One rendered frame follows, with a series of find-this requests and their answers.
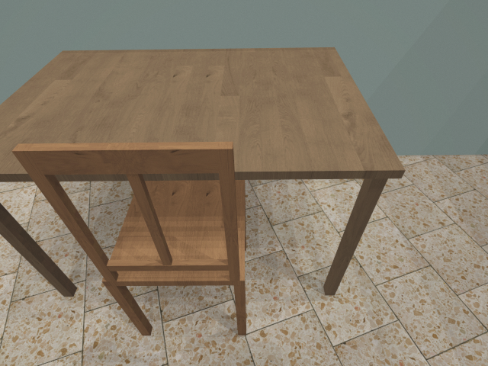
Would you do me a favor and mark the chair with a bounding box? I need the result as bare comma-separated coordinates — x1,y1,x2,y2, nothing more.
12,142,246,336

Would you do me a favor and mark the table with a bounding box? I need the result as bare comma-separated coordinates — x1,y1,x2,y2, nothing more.
0,47,405,297

